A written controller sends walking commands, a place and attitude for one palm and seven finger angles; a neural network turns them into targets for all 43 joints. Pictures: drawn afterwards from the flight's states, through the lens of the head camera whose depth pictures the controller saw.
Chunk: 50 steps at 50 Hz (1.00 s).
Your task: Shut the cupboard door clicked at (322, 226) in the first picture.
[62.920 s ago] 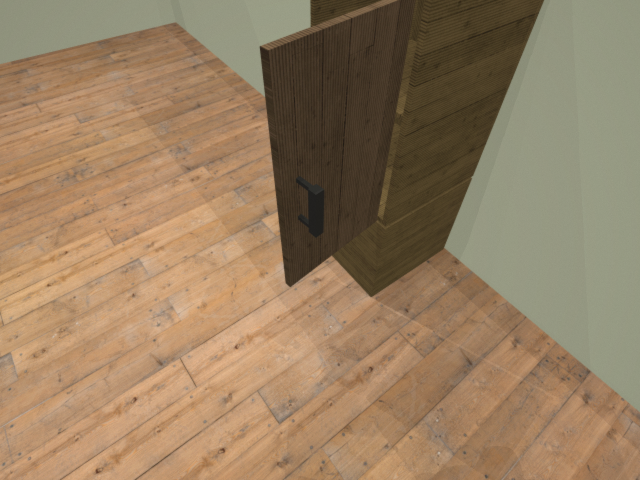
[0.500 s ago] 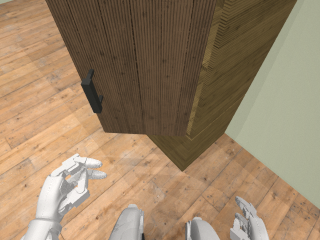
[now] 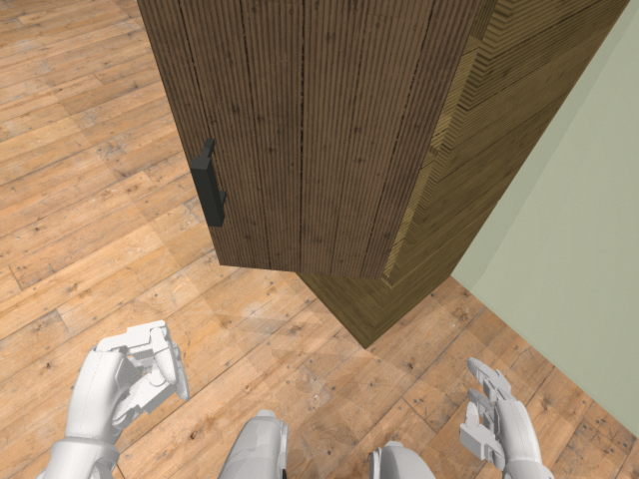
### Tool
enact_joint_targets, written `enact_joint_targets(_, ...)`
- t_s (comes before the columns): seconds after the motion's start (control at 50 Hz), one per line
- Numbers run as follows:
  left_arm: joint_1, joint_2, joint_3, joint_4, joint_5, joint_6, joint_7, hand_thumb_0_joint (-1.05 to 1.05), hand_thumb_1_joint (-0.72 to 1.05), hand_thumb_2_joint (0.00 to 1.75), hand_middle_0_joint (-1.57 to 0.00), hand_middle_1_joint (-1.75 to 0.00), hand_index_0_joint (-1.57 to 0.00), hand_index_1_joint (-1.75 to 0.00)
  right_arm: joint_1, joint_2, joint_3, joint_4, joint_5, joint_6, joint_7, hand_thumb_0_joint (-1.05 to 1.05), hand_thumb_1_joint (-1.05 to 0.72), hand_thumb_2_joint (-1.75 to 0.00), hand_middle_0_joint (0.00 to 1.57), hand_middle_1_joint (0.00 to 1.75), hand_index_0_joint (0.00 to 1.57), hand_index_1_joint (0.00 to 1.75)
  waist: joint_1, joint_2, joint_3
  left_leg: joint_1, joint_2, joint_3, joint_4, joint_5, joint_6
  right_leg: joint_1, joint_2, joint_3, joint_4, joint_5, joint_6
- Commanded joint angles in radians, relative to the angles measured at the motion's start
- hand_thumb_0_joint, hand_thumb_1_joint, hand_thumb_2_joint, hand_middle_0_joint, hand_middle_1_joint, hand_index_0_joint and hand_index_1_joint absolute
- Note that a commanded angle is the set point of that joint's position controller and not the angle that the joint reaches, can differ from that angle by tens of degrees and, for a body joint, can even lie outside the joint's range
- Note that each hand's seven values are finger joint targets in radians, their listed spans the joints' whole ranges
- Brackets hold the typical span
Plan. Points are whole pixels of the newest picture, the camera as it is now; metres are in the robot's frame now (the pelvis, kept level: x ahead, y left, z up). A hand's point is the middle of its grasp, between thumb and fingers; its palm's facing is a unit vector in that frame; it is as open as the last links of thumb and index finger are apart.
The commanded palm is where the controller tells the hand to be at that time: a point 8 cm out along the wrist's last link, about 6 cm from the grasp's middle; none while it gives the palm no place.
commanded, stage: raise the hand and make a fist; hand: left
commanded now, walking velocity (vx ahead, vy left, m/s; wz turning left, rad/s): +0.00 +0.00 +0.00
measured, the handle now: (212, 183) +0.49 +0.20 +0.05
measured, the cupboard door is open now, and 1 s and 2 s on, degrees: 45 45 45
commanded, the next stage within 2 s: bring the fist close to the handle in 0.64 s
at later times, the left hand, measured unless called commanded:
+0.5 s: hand (177, 368) +0.23 +0.18 +0.05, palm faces -0.02 -1.00 -0.03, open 3.1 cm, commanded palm +0.21 +0.23 +0.05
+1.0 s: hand (194, 335) +0.26 +0.17 +0.05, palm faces -0.04 -1.00 -0.03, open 3.1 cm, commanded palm +0.26 +0.22 +0.05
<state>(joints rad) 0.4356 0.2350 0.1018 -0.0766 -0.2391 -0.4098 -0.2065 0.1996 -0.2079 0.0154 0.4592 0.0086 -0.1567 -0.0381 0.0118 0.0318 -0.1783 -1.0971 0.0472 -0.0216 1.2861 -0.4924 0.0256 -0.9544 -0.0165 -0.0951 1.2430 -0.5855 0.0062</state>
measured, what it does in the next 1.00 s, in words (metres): stands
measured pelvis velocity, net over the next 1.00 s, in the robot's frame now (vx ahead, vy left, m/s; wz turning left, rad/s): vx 0.00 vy -0.01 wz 0.00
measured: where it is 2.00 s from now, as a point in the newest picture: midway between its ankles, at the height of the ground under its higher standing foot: outside the picture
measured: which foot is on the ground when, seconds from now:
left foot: down 0.00-1.00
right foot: down 0.00-1.00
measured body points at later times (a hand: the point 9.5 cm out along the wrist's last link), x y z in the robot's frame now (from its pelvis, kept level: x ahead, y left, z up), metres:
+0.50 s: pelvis +0.00 -0.01 +0.00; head +0.07 +0.00 +0.44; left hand +0.22 +0.23 +0.05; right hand +0.18 -0.25 -0.08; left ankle +0.07 +0.10 -0.62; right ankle +0.01 -0.13 -0.62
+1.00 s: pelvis +0.00 -0.01 -0.01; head +0.08 +0.00 +0.44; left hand +0.26 +0.22 +0.05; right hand +0.19 -0.25 -0.08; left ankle +0.07 +0.10 -0.62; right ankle +0.01 -0.13 -0.62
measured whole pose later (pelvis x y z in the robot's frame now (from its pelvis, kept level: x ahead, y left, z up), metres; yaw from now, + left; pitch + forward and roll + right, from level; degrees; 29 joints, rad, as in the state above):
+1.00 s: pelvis +0.00 -0.01 -0.01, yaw +0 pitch +18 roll -4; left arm 0.22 0.25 0.14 0.06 -0.27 -0.39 -0.25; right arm 0.23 -0.24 0.02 0.51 0.02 -0.14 -0.05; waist 0.00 0.04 -0.18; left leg -1.12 0.06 -0.03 1.31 -0.51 0.01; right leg -0.99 0.00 -0.10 1.28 -0.61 -0.01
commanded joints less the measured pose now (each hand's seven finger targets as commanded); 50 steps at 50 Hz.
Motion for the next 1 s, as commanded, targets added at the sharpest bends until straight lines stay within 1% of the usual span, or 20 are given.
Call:
enact_joint_targets(0.0, -0.043, 0.097, 0.079, -0.2, -0.028, -0.062, -0.019, 0.0, 0.9, 0.9, -1.3, -1.5, -1.3, -1.5, -0.004, -0.154, -0.062, -0.134, 0.001, -0.041, -0.016, 0.0, -0.9, -0.9, 0.2, 0.3, 0.2, 0.3, -0.012, 0.054, -0.205, 0.298, -0.027, -0.066, -0.23, 0.087, -0.011, 0.022, 0.059, 0.011, -0.164, 0.136, -0.044)
enact_joint_targets(0.06, -0.059, 0.116, 0.098, -0.191, -0.038, -0.065, -0.028, 0.0, 0.9, 0.9, -1.3, -1.5, -1.3, -1.5, -0.004, -0.154, -0.061, -0.127, 0.0, -0.043, -0.016, 0.0, -0.9, -0.9, 0.2, 0.3, 0.2, 0.3, -0.014, 0.052, -0.202, 0.284, -0.028, -0.063, -0.218, 0.091, -0.009, 0.024, 0.062, 0.018, -0.168, 0.136, -0.044)
enact_joint_targets(0.14, -0.065, 0.11, 0.094, -0.175, -0.045, -0.058, -0.043, 0.0, 0.9, 0.9, -1.3, -1.5, -1.3, -1.5, -0.003, -0.157, -0.059, -0.128, 0.004, -0.045, -0.016, 0.0, -0.9, -0.9, 0.2, 0.3, 0.2, 0.3, -0.013, 0.056, -0.197, 0.273, -0.031, -0.055, -0.216, 0.08, -0.009, 0.029, 0.058, 0.025, -0.178, 0.122, -0.043)
enact_joint_targets(0.16, -0.069, 0.126, 0.108, -0.166, -0.046, -0.053, -0.045, 0.0, 0.9, 0.9, -1.3, -1.5, -1.3, -1.5, -0.002, -0.158, -0.059, -0.125, 0.004, -0.044, -0.017, 0.0, -0.9, -0.9, 0.2, 0.3, 0.2, 0.3, -0.01, 0.05, -0.196, 0.262, -0.032, -0.054, -0.213, 0.086, -0.006, 0.038, 0.06, 0.028, -0.179, 0.122, -0.044)
enact_joint_targets(0.22, -0.074, 0.119, 0.114, -0.151, -0.06, -0.05, -0.054, 0.0, 0.9, 0.9, -1.3, -1.5, -1.3, -1.5, -0.001, -0.159, -0.062, -0.124, 0.007, -0.046, -0.02, 0.0, -0.9, -0.9, 0.2, 0.3, 0.2, 0.3, -0.013, 0.01, -0.202, 0.249, -0.032, -0.045, -0.202, 0.087, -0.005, 0.047, 0.058, 0.037, -0.19, 0.11, -0.039)
enact_joint_targets(0.26, -0.079, 0.131, 0.123, -0.158, -0.067, -0.054, -0.055, 0.0, 0.9, 0.9, -1.3, -1.5, -1.3, -1.5, -0.004, -0.158, -0.062, -0.122, 0.007, -0.049, -0.022, 0.0, -0.9, -0.9, 0.2, 0.3, 0.2, 0.3, -0.008, 0.027, -0.212, 0.237, -0.035, -0.039, -0.189, 0.095, -0.003, 0.055, 0.056, 0.048, -0.19, 0.109, -0.04)
enact_joint_targets(0.34, -0.062, 0.123, 0.116, -0.179, -0.066, -0.066, -0.049, 0.0, 0.9, 0.9, -1.3, -1.5, -1.3, -1.5, 0.0, -0.157, -0.065, -0.118, 0.007, -0.052, -0.018, 0.0, -0.9, -0.9, 0.2, 0.3, 0.2, 0.3, -0.005, 0.049, -0.227, 0.258, -0.034, -0.036, -0.193, 0.126, -0.005, 0.059, 0.053, 0.045, -0.182, 0.141, -0.04)
enact_joint_targets(0.36, -0.058, 0.136, 0.129, -0.16, -0.063, -0.062, -0.043, 0.0, 0.9, 0.9, -1.3, -1.5, -1.3, -1.5, 0.001, -0.157, -0.067, -0.116, 0.006, -0.049, -0.019, 0.0, -0.9, -0.9, 0.2, 0.3, 0.2, 0.3, -0.006, 0.028, -0.22, 0.243, -0.034, -0.035, -0.188, 0.128, -0.002, 0.065, 0.057, 0.048, -0.183, 0.141, -0.04)
enact_joint_targets(0.38, -0.047, 0.118, 0.113, -0.167, -0.061, -0.064, -0.043, 0.0, 0.9, 0.9, -1.3, -1.5, -1.3, -1.5, -0.003, -0.157, -0.067, -0.12, 0.008, -0.048, -0.017, 0.0, -0.9, -0.9, 0.2, 0.3, 0.2, 0.3, -0.003, 0.036, -0.216, 0.251, -0.032, -0.034, -0.193, 0.126, -0.004, 0.059, 0.054, 0.046, -0.182, 0.137, -0.04)
enact_joint_targets(0.46, -0.055, 0.134, 0.127, -0.159, -0.059, -0.066, -0.032, 0.0, 0.9, 0.9, -1.3, -1.5, -1.3, -1.5, -0.001, -0.158, -0.069, -0.116, 0.006, -0.044, -0.02, 0.0, -0.9, -0.9, 0.2, 0.3, 0.2, 0.3, -0.01, 0.027, -0.207, 0.237, -0.033, -0.032, -0.188, 0.11, -0.001, 0.054, 0.055, 0.052, -0.187, 0.124, -0.038)
enact_joint_targets(0.54, -0.061, 0.112, 0.111, -0.147, -0.062, -0.071, -0.037, 0.0, 0.9, 0.9, -1.3, -1.5, -1.3, -1.5, 0.003, -0.157, -0.068, -0.119, 0.008, -0.039, -0.019, 0.0, -0.9, -0.9, 0.2, 0.3, 0.2, 0.3, -0.015, 0.008, -0.201, 0.234, -0.034, -0.027, -0.184, 0.109, -0.002, 0.057, 0.053, 0.055, -0.193, 0.123, -0.035)
enact_joint_targets(0.66, -0.07, 0.133, 0.121, -0.16, -0.061, -0.078, -0.043, 0.0, 0.9, 0.9, -1.3, -1.5, -1.3, -1.5, 0.005, -0.158, -0.066, -0.121, 0.008, -0.036, -0.021, 0.0, -0.9, -0.9, 0.2, 0.3, 0.2, 0.3, -0.011, 0.022, -0.211, 0.237, -0.034, -0.028, -0.179, 0.118, 0.0, 0.063, 0.056, 0.058, -0.187, 0.132, -0.038)
enact_joint_targets(0.72, -0.074, 0.119, 0.11, -0.16, -0.06, -0.077, -0.046, 0.0, 0.9, 0.9, -1.3, -1.5, -1.3, -1.5, 0.002, -0.156, -0.065, -0.123, 0.008, -0.034, -0.019, 0.0, -0.9, -0.9, 0.2, 0.3, 0.2, 0.3, -0.012, 0.025, -0.21, 0.242, -0.034, -0.026, -0.18, 0.116, -0.002, 0.058, 0.053, 0.056, -0.188, 0.133, -0.037)
enact_joint_targets(0.74, -0.116, 0.108, 0.088, -0.157, -0.057, -0.076, -0.046, 0.0, 0.9, 0.9, -1.3, -1.5, -1.3, -1.5, 0.005, -0.158, -0.061, -0.122, 0.008, -0.034, -0.019, 0.0, -0.9, -0.9, 0.2, 0.3, 0.2, 0.3, -0.028, 0.031, -0.191, 0.236, -0.035, -0.027, -0.175, 0.105, 0.0, 0.041, 0.053, 0.057, -0.19, 0.125, -0.036)
enact_joint_targets(0.76, -0.168, 0.129, 0.1, -0.147, -0.055, -0.074, -0.042, 0.0, 0.9, 0.9, -1.3, -1.5, -1.3, -1.5, 0.011, -0.162, -0.059, -0.113, 0.006, -0.034, -0.023, 0.0, -0.9, -0.9, 0.2, 0.3, 0.2, 0.3, -0.037, 0.021, -0.18, 0.218, -0.033, -0.03, -0.165, 0.089, 0.003, 0.029, 0.055, 0.062, -0.191, 0.109, -0.035)
enact_joint_targets(0.78, -0.207, 0.138, 0.108, -0.129, -0.048, -0.076, -0.039, 0.0, 0.9, 0.9, -1.3, -1.5, -1.3, -1.5, 0.011, -0.167, -0.059, -0.107, 0.004, -0.034, -0.025, 0.0, -0.9, -0.9, 0.2, 0.3, 0.2, 0.3, -0.043, 0.005, -0.183, 0.212, -0.032, -0.03, -0.156, 0.081, 0.003, 0.016, 0.053, 0.066, -0.192, 0.097, -0.033)
enact_joint_targets(0.82, -0.258, 0.118, 0.086, -0.113, -0.046, -0.076, -0.042, 0.0, 0.9, 0.9, -1.3, -1.5, -1.3, -1.5, 0.014, -0.167, -0.056, -0.103, 0.005, -0.041, -0.025, 0.0, -0.9, -0.9, 0.2, 0.3, 0.2, 0.3, -0.044, 0.021, -0.192, 0.222, -0.033, -0.031, -0.158, 0.074, 0.002, 0.009, 0.052, 0.065, -0.189, 0.095, -0.035)
enact_joint_targets(0.88, -0.295, 0.141, 0.108, -0.105, -0.047, -0.063, -0.043, 0.0, 0.9, 0.9, -1.3, -1.5, -1.3, -1.5, 0.017, -0.173, -0.057, -0.096, 0.006, -0.041, -0.025, 0.0, -0.9, -0.9, 0.2, 0.3, 0.2, 0.3, -0.029, 0.045, -0.252, 0.252, -0.033, -0.03, -0.166, 0.103, 0.003, 0.036, 0.051, 0.063, -0.186, 0.127, -0.038)
enact_joint_targets(0.92, -0.297, 0.149, 0.124, -0.069, -0.049, -0.042, -0.042, 0.0, 0.9, 0.9, -1.3, -1.5, -1.3, -1.5, 0.022, -0.173, -0.057, -0.093, 0.007, -0.035, -0.023, 0.0, -0.9, -0.9, 0.2, 0.3, 0.2, 0.3, -0.023, 0.021, -0.266, 0.256, -0.032, -0.026, -0.17, 0.136, 0.003, 0.064, 0.051, 0.066, -0.189, 0.163, -0.036)
enact_joint_targets(0.98, -0.328, 0.164, 0.146, -0.025, -0.046, -0.021, -0.039, 0.0, 0.9, 0.9, -1.3, -1.5, -1.3, -1.5, 0.024, -0.174, -0.056, -0.088, 0.01, -0.024, -0.019, 0.0, -0.9, -0.9, 0.2, 0.3, 0.2, 0.3, -0.018, 0.021, -0.263, 0.258, -0.032, -0.02, -0.179, 0.156, 0.001, 0.076, 0.051, 0.063, -0.192, 0.188, -0.035)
